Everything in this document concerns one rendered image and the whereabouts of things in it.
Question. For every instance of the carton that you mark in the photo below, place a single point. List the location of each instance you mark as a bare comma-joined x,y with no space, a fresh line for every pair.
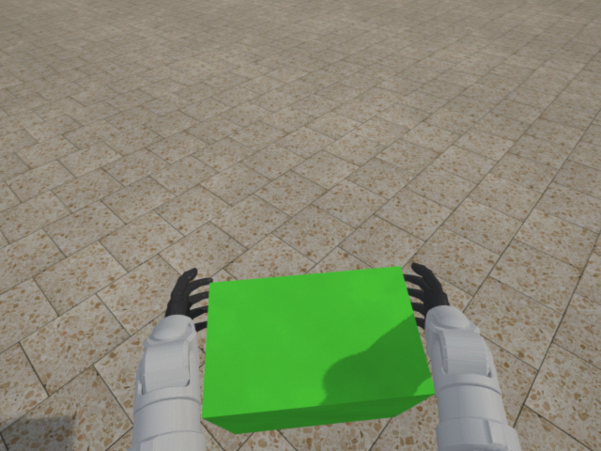
312,349

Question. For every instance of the right robot forearm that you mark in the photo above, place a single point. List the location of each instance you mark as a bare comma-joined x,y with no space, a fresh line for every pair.
471,412

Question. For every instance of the left robot hand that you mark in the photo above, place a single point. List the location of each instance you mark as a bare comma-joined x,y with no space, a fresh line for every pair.
181,302

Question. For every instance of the right robot hand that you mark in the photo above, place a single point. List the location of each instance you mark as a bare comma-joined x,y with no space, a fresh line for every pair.
431,294

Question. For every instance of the left robot forearm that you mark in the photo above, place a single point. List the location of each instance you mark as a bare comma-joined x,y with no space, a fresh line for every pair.
167,395

